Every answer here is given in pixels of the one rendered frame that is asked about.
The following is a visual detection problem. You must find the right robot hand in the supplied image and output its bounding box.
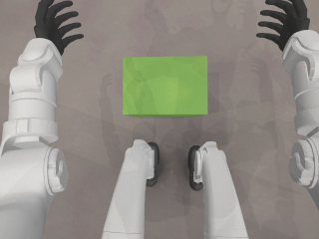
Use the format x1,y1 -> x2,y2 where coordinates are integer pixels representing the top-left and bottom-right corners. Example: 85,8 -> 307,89
256,0 -> 310,52

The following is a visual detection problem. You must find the left robot hand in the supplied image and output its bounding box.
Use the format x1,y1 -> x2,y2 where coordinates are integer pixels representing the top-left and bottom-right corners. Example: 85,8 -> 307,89
34,0 -> 84,56

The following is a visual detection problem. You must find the left robot shin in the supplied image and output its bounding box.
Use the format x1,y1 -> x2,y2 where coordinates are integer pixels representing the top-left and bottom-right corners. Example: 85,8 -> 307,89
125,139 -> 155,179

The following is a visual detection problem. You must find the right robot forearm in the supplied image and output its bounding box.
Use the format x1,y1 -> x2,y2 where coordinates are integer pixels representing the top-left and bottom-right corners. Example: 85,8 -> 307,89
281,30 -> 319,137

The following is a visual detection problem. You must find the left robot forearm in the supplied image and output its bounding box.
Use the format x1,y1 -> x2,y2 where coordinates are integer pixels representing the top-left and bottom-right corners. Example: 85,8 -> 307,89
0,38 -> 64,158

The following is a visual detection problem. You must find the robot right thigh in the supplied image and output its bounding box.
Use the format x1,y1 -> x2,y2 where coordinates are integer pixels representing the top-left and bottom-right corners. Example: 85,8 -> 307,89
194,146 -> 249,239

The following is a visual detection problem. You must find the carton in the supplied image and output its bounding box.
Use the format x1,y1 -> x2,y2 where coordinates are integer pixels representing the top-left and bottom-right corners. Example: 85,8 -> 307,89
123,56 -> 208,118

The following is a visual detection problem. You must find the robot right upper arm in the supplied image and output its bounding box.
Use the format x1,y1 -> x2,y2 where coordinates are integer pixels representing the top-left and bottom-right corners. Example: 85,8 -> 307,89
288,137 -> 319,211

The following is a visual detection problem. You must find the robot left upper arm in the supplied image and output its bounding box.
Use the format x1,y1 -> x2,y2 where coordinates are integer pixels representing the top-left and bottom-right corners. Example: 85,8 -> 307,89
0,146 -> 69,239

